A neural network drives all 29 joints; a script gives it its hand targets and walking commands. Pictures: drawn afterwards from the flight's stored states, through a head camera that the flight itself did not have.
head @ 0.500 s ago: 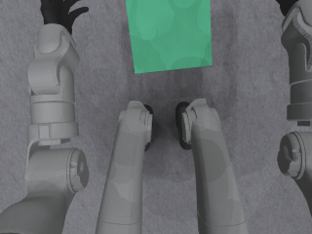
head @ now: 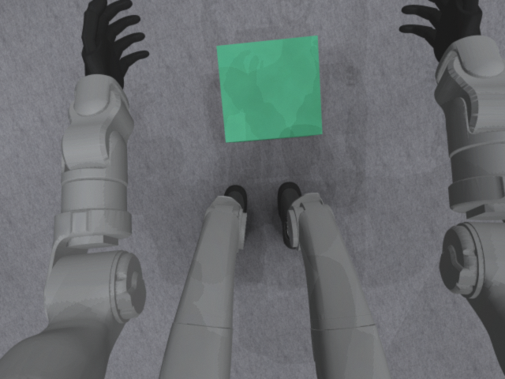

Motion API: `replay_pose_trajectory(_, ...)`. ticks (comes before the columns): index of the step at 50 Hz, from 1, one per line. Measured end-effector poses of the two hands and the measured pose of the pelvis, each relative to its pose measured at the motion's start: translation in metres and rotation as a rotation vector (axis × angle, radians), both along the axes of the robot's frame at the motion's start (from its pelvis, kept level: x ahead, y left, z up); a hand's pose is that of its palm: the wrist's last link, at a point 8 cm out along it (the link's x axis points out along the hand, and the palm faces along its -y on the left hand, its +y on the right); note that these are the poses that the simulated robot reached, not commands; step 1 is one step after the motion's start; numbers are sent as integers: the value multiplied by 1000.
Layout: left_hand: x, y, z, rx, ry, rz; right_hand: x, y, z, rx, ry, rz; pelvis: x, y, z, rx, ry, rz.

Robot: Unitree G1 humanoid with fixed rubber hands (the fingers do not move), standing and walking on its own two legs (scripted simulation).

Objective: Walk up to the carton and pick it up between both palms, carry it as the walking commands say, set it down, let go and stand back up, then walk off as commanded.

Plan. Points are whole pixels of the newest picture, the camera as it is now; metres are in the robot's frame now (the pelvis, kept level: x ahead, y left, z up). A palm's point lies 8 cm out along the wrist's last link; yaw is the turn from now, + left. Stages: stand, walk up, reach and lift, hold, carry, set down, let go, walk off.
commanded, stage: let go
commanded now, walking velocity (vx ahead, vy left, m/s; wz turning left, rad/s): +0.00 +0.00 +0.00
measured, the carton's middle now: (269, 98) +0.49 +0.00 -0.53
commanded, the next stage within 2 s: stand in 1.28 s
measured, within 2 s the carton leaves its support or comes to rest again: neither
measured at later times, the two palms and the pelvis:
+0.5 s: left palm (5, 191) +0.34 +0.26 -0.01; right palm (496, 162) +0.36 -0.19 -0.01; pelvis +0.07 +0.03 +0.06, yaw -1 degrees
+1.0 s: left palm out of the picture +0.32 +0.27 +0.05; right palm out of the picture +0.28 -0.18 +0.04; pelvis +0.14 +0.05 +0.12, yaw -2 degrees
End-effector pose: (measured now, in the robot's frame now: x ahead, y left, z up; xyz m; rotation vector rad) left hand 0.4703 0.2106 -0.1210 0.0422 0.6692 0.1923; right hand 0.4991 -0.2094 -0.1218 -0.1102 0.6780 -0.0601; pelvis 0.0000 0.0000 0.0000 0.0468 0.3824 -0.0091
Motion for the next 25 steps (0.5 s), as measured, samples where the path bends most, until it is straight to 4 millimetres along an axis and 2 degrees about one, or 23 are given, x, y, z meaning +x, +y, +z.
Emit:
replay_pose_trajectory(5,-8,-1,-1,34,4,-42,-9,4,1,-39,-3,23,5,2,9,-3,-11,-6)
replay_pose_trajectory(9,-36,1,0,72,73,-109,-41,4,3,-74,52,20,15,4,18,-6,-36,-14)
replay_pose_trajectory(12,-64,7,9,96,128,-155,-72,2,12,-100,94,5,22,7,26,-12,-70,-18)
replay_pose_trajectory(15,-89,19,26,111,163,-181,-99,-2,27,-121,124,-1,29,11,34,-21,-115,-21)
replay_pose_trajectory(18,-108,32,48,114,174,-188,-118,-2,46,-124,130,-4,36,15,40,-29,-151,-21)
replay_pose_trajectory(21,-121,44,72,105,172,-179,-130,3,68,-108,125,-7,47,20,46,-36,-145,-15)
replay_pose_trajectory(25,-133,51,113,82,118,-159,-141,17,111,-85,71,14,70,26,60,-46,-139,-1)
